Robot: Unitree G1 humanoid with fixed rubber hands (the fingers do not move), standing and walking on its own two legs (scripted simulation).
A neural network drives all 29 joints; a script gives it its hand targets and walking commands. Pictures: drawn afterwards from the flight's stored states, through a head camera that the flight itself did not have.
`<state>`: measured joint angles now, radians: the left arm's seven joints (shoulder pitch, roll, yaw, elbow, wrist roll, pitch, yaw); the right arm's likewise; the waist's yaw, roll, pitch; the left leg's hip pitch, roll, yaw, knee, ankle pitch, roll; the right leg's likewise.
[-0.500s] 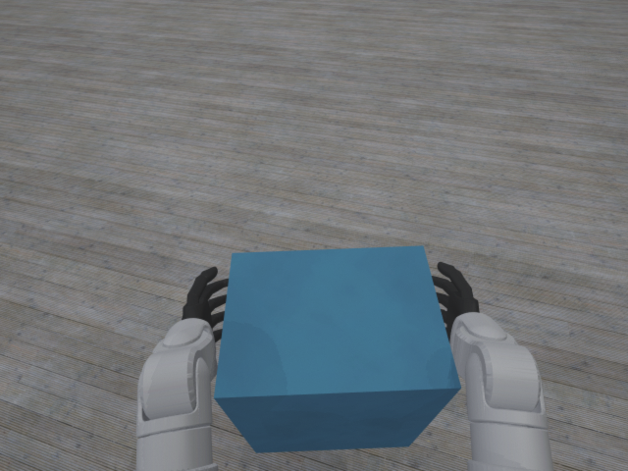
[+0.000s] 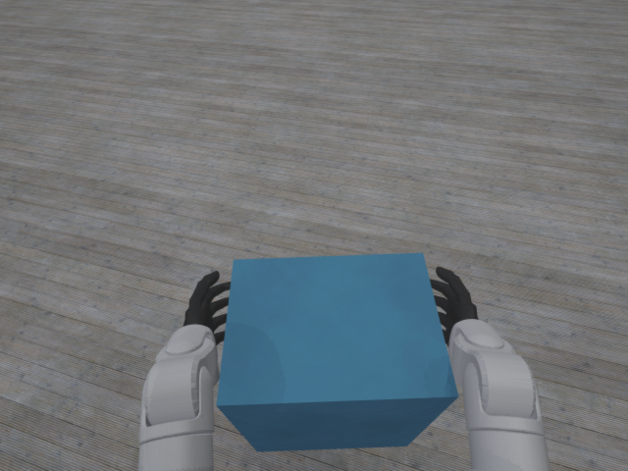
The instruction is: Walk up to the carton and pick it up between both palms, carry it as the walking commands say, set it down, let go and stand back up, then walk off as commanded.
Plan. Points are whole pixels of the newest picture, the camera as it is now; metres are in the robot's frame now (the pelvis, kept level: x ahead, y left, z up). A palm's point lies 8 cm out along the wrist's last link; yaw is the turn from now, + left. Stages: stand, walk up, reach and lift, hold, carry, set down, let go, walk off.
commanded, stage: carry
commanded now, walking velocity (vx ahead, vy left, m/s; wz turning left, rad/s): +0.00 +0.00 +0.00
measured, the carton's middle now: (330, 364) +0.26 +0.00 -0.02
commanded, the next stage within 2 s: none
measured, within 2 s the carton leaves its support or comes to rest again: neither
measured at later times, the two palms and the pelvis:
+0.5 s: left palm (203, 338) +0.27 +0.15 +0.05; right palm (461, 334) +0.26 -0.16 +0.05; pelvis +0.00 +0.00 +0.00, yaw +0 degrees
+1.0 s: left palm (203, 340) +0.27 +0.16 +0.05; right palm (459, 335) +0.26 -0.16 +0.05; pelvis +0.00 +0.00 +0.00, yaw +0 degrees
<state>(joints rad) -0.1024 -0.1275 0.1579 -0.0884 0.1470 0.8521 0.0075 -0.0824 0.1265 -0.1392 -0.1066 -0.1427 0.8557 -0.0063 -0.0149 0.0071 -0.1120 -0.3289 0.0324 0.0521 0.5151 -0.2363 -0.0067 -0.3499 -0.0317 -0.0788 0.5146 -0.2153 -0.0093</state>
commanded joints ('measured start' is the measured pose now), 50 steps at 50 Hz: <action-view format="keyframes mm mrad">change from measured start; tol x2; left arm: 1 -369 -624 -545 -66 -190 -24 -144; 23 -339 -565 -515 -46 -162 -87 -127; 50 -331 -539 -497 -24 -145 -127 -123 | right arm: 1 -381 630 540 -69 182 -31 138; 21 -349 576 510 -48 148 -88 121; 50 -336 551 490 -23 122 -129 111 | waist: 1 -1 -4 -176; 50 -1 -5 -171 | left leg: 1 49 92 -73 -83 79 37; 50 38 94 -84 -75 64 42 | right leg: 1 87 -97 82 -80 85 -11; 50 76 -102 89 -78 70 -8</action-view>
